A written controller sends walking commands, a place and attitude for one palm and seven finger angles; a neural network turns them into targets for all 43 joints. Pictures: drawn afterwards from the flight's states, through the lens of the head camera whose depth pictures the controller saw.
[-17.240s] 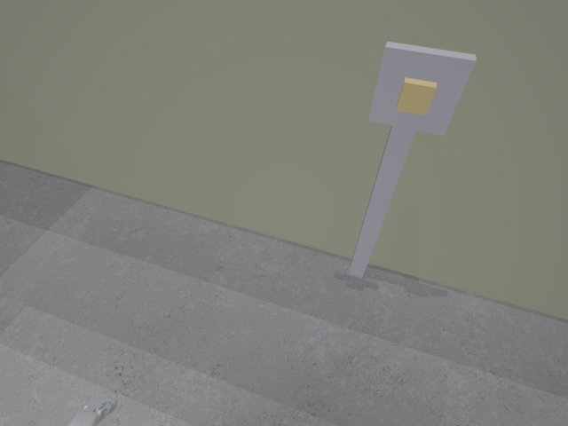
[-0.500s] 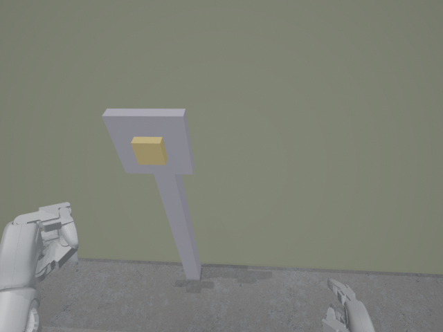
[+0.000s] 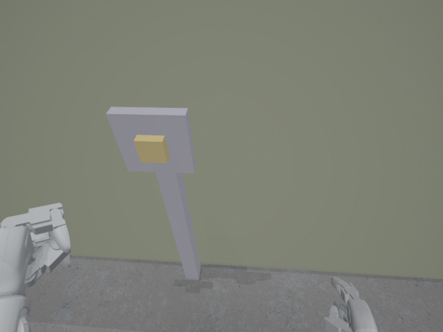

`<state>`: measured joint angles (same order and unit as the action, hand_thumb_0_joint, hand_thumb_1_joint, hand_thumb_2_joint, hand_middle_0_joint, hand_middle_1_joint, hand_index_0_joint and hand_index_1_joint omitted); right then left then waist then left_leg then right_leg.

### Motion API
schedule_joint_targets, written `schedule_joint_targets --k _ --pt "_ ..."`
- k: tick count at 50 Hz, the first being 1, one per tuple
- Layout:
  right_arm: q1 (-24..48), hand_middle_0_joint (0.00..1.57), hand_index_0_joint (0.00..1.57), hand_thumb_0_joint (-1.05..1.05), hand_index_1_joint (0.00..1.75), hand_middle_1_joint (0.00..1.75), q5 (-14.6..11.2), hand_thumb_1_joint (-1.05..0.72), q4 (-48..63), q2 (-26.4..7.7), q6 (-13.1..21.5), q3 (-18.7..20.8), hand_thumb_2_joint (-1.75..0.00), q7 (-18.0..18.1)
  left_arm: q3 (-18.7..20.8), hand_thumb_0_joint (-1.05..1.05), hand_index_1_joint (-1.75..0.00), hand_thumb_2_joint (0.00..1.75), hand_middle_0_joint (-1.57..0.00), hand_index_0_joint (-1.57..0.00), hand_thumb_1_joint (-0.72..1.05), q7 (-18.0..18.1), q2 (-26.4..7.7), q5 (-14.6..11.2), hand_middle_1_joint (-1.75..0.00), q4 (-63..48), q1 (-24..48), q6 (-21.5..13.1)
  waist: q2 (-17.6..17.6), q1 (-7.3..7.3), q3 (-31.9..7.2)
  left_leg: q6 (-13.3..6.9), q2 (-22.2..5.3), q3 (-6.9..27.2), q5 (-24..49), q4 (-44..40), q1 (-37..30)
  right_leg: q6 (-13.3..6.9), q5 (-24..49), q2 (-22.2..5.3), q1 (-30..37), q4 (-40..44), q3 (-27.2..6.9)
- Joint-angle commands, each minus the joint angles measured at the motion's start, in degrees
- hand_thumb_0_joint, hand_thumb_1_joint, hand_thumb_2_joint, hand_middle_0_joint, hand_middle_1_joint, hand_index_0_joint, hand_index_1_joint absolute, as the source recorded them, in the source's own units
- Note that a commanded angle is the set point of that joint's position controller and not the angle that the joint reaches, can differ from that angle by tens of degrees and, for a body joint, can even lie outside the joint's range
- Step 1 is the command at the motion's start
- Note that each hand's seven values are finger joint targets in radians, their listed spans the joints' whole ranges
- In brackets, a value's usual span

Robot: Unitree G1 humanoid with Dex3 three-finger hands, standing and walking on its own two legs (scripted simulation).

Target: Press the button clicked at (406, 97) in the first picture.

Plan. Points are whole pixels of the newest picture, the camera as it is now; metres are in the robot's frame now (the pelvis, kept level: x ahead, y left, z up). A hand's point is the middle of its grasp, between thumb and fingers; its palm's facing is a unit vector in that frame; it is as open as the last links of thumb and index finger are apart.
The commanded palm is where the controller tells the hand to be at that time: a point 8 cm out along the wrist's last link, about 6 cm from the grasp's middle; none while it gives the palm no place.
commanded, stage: step back with the hand held close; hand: left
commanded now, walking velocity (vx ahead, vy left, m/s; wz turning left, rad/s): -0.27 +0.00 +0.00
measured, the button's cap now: (152, 148) +0.49 +0.24 +0.06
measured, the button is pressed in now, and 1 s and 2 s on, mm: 0 0 0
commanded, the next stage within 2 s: stop stepping back and stand still in 1.14 s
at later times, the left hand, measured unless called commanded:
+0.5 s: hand (35, 263) +0.15 +0.26 +0.16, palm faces +0.28 -0.82 -0.51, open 3.1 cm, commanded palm +0.09 +0.31 +0.17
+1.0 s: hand out of the picture +0.06 +0.30 +0.16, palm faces +0.41 -0.81 -0.43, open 3.1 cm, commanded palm -0.02 +0.33 +0.17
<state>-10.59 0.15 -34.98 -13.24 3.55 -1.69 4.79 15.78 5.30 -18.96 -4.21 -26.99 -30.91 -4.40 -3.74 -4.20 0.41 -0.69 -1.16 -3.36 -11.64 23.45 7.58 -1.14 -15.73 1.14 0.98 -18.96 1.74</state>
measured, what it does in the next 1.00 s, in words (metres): walks backwards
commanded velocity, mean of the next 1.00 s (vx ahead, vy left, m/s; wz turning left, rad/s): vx -0.30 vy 0.00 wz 0.01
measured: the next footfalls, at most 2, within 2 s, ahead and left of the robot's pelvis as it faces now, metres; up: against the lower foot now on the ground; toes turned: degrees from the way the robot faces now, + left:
right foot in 1.20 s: -0.25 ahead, -0.09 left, +0.00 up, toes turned -4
left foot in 1.34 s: -0.15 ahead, +0.13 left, +0.00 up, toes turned -3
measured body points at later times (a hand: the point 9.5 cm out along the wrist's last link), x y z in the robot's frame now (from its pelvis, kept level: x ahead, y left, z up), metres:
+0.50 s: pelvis -0.05 +0.03 -0.01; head -0.03 +0.03 +0.44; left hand +0.13 +0.31 +0.18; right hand +0.13 -0.21 -0.08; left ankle +0.02 +0.11 -0.74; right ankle -0.05 -0.10 -0.74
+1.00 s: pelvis -0.14 +0.05 -0.01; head -0.12 +0.07 +0.43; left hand +0.03 +0.34 +0.19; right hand +0.04 -0.18 -0.09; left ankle -0.04 +0.13 -0.74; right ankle -0.14 -0.10 -0.70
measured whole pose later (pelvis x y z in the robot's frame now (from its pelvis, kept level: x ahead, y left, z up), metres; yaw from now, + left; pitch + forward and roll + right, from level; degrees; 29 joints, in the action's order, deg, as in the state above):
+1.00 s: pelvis -0.14 +0.05 -0.01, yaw +2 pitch +0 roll -4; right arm -11.0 1.0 -34.1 -10.9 4.6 0.2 4.1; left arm 22.6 8.7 -23.4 -1.3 -33.7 -30.4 -13.9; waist -0.5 0.3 2.1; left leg -4.0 0.0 0.3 -7.1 31.8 25.0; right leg 0.7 -24.2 4.5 -24.8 -52.3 -2.6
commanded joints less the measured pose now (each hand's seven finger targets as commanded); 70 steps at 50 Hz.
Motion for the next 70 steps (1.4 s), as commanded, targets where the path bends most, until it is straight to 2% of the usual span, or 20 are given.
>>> schedule_joint_targets --k 1,5,17,21,28,33,36,38,40,42,44,47,50,53,57,60,62,64,67,70 --pt "7.79 0.20 0.20 0.00 0.30 0.30 -0.22 -0.90 11.33 -6.83 1.34 2.45 -0.90 0.06 13.62 0.00 -1.50 0.90 -1.30 -1.30 0.90 1.49 -16.34 0.46 -1.50 -15.42 11.58 -5.80 2.71 2.61 2.20 -2.54 -0.93 2.61 7.58 1.07 -3.96 1.83 16.87 -3.47 -16.44 6.89 -6.30" --pt "7.60 0.20 0.20 0.00 0.30 0.30 -0.08 -0.90 11.25 -6.34 -1.63 2.93 -0.90 -0.44 7.70 0.00 -1.50 0.90 -1.30 -1.30 0.90 0.54 -9.31 0.80 -1.50 -8.68 0.98 -5.74 4.85 3.08 -1.41 -2.31 -1.30 2.52 10.65 1.73 -3.10 2.82 21.28 -4.95 -15.14 4.33 -4.54" --pt "6.76 0.20 0.20 0.00 0.30 0.30 -1.05 -0.90 15.32 -6.39 -4.05 4.38 -0.90 -0.31 13.02 0.00 -1.50 0.90 -1.30 -1.30 0.90 2.03 -14.27 0.09 -1.50 -18.63 -6.55 -7.43 0.27 2.94 -11.58 -2.47 -3.90 3.46 23.40 1.76 -1.08 2.54 24.44 -2.97 -11.23 -4.97 -2.73" --pt "6.10 0.20 0.20 0.00 0.30 0.30 -1.02 -0.90 15.21 -6.89 -3.12 4.58 -0.90 -0.37 12.51 0.00 -1.50 0.90 -1.30 -1.30 0.90 2.26 -13.20 0.21 -1.50 -18.19 -7.64 -8.14 -1.79 3.14 -9.71 -2.66 -5.20 5.01 16.33 -0.84 3.28 2.32 16.45 -1.79 -11.60 -6.70 -2.34" --pt "6.47 0.20 0.20 0.00 0.30 0.30 -0.95 -0.90 15.35 -8.07 -0.10 4.79 -0.90 0.07 13.36 0.00 -1.50 0.90 -1.30 -1.30 0.90 2.70 -12.60 1.74 -1.50 -18.00 -5.68 -10.24 -3.51 3.32 -4.38 -5.17 -8.26 10.87 -19.62 -9.89 24.67 2.21 5.52 0.26 -3.51 -13.25 -2.87" --pt "5.68 0.20 0.20 0.00 0.30 0.30 -0.47 -0.90 14.70 -7.93 1.50 4.97 -0.90 0.23 13.49 0.00 -1.50 0.90 -1.30 -1.30 0.90 2.86 -12.30 2.54 -1.50 -19.01 -3.35 -11.20 -1.65 3.56 -2.85 -4.78 -8.03 11.24 -27.59 -9.08 29.60 1.31 -3.57 0.24 -4.62 -12.84 -3.87" --pt "4.18 0.20 0.20 0.00 0.30 0.30 -0.20 -0.90 13.78 -6.62 2.00 5.08 -0.90 -0.13 12.83 0.00 -1.50 0.90 -1.30 -1.30 0.90 3.31 -12.14 2.36 -1.50 -19.24 -3.54 -11.69 4.68 4.11 -2.49 -2.33 -2.85 7.66 -21.84 2.16 20.50 -1.94 -14.54 -4.60 -17.79 -2.12 -11.25" --pt "2.56 0.20 0.20 0.00 0.30 0.30 0.08 -0.90 11.24 -6.35 1.87 5.42 -0.90 -0.53 12.60 0.00 -1.50 0.90 -1.30 -1.30 0.90 4.22 -13.38 1.74 -1.50 -21.15 -2.05 -12.23 10.73 4.80 -4.88 0.43 1.47 4.52 -11.55 21.07 5.43 -6.93 -16.36 -13.95 -34.02 6.62 -21.02" --pt "2.51 0.20 0.20 0.00 0.30 0.30 0.19 -0.90 10.41 -5.14 1.62 4.74 -0.90 -0.88 10.24 0.00 -1.50 0.90 -1.30 -1.30 0.90 4.79 -11.67 2.13 -1.50 -20.81 -0.39 -11.90 13.50 5.38 -5.32 0.15 1.13 5.27 -9.37 24.27 4.67 -7.16 -3.86 -16.72 -32.51 4.40 -18.09" --pt "3.53 0.20 0.20 0.00 0.30 0.30 0.29 -0.90 10.27 -5.27 1.56 4.20 -0.90 -0.30 10.90 0.00 -1.50 0.90 -1.30 -1.30 0.90 5.04 -12.69 2.09 -1.50 -20.68 0.97 -11.49 10.56 5.74 -2.77 -0.52 -0.33 6.38 -7.09 9.93 5.05 -3.24 -0.75 -11.46 -31.02 -1.42 -12.14" --pt "5.74 0.20 0.20 0.00 0.30 0.30 0.44 -0.90 11.11 -7.99 2.44 4.27 -0.90 0.83 11.40 0.00 -1.50 0.90 -1.30 -1.30 0.90 4.98 -12.82 2.40 -1.50 -22.45 2.95 -12.11 -9.69 4.84 0.45 -4.66 -10.98 20.81 -9.48 -9.71 18.19 2.05 -3.83 0.23 -23.08 -18.94 -3.71" --pt "3.79 0.20 0.20 0.00 0.30 0.30 1.26 -0.90 9.26 -5.61 4.66 4.96 -0.90 0.00 13.76 0.00 -1.50 0.90 -1.30 -1.30 0.90 4.80 -12.19 2.99 -1.50 -16.92 -0.47 -13.38 -9.36 4.70 -5.43 -9.71 -18.94 26.23 -23.20 -16.55 26.96 1.96 -10.89 3.17 -13.98 -44.01 -6.14" --pt "4.12 0.20 0.20 0.00 0.30 0.30 0.89 -0.90 9.61 -5.68 5.24 5.54 -0.90 -1.37 13.06 0.00 -1.50 0.90 -1.30 -1.30 0.90 4.46 -11.61 2.08 -1.50 -20.34 -2.81 -13.31 -3.02 4.14 -7.03 -8.95 -15.38 19.20 -9.32 -10.35 16.43 1.95 -11.81 2.23 -19.60 -36.26 -4.49" --pt "4.78 0.20 0.20 0.00 0.30 0.30 0.87 -0.90 9.74 -5.53 5.92 5.05 -0.90 -2.16 11.23 0.00 -1.50 0.90 -1.30 -1.30 0.90 4.04 -10.99 1.38 -1.50 -23.70 -4.42 -12.92 -9.27 4.12 -8.49 -6.23 -12.95 15.82 -11.63 -12.68 13.27 1.51 -13.14 2.93 -16.33 -25.01 -0.45" --pt "3.74 0.20 0.20 0.00 0.30 0.30 1.50 -0.90 7.74 -5.29 6.08 4.35 -0.90 -2.34 11.33 0.00 -1.50 0.90 -1.30 -1.30 0.90 3.26 -12.90 0.54 -1.50 -23.75 -4.02 -13.31 -8.79 3.68 -10.21 -0.99 -9.79 11.93 -6.37 -10.90 7.92 -0.06 -6.48 2.56 -10.69 -1.11 1.49" --pt "3.74 0.20 0.20 0.00 0.30 0.30 1.22 -0.90 7.00 -3.72 3.67 3.80 -0.90 -1.88 14.43 0.00 -1.50 0.90 -1.30 -1.30 0.90 3.20 -17.06 -0.28 -1.50 -22.27 -3.41 -14.50 6.91 4.18 -10.36 2.21 -2.75 4.28 -0.77 10.37 -1.37 -4.04 6.37 -11.38 -24.16 7.30 -10.48" --pt "5.12 0.20 0.20 0.00 0.30 0.30 0.82 -0.90 7.02 -3.50 4.17 3.57 -0.90 -0.78 14.19 0.00 -1.50 0.90 -1.30 -1.30 0.90 3.57 -17.16 -0.60 -1.50 -21.78 -0.85 -14.95 10.21 4.09 -10.10 2.94 0.56 2.72 -6.40 22.47 0.36 -6.37 13.30 -16.13 -27.58 4.75 -7.96" --pt "4.74 0.20 0.20 0.00 0.30 0.30 0.07 -0.90 7.98 -4.09 3.55 3.98 -0.90 -0.24 15.12 0.00 -1.50 0.90 -1.30 -1.30 0.90 3.60 -16.06 -0.35 -1.50 -18.29 -6.05 -12.28 12.27 4.64 -11.15 1.47 0.27 3.49 -3.06 19.07 5.65 -5.03 24.64 -13.63 -19.41 -2.38 -6.50" --pt "5.77 0.20 0.20 0.00 0.30 0.30 -0.57 -0.90 9.42 -5.75 3.38 3.41 -0.90 0.53 12.96 0.00 -1.50 0.90 -1.30 -1.30 0.90 3.06 -13.64 0.09 -1.50 -18.08 -5.67 -9.79 -2.32 4.41 -8.55 -1.69 -3.85 8.02 25.93 1.11 -1.05 2.20 17.06 -2.19 -17.65 -10.63 -0.38" --pt "3.73 0.20 0.20 0.00 0.30 0.30 -0.77 -0.90 9.24 -6.08 5.48 3.41 -0.90 0.55 12.40 0.00 -1.50 0.90 -1.30 -1.30 0.90 3.37 -13.68 0.18 -1.50 -15.34 -5.57 -10.03 -5.81 4.21 -7.20 -3.52 -8.58 17.01 10.09 -6.18 1.98 2.21 -2.65 0.57 -16.60 -8.96 -1.02"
